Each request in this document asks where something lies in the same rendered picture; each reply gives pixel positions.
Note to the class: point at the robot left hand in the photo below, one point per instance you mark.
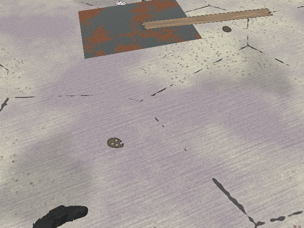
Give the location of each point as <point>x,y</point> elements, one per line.
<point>60,215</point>

